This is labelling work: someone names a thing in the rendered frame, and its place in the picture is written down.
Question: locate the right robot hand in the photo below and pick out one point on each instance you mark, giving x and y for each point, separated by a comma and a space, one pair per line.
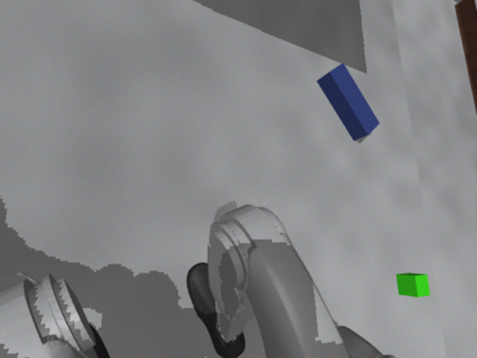
357, 346

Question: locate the left robot foot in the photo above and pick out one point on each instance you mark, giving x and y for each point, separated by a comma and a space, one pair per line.
100, 348

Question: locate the right robot foot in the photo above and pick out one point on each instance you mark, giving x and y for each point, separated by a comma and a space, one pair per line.
204, 303

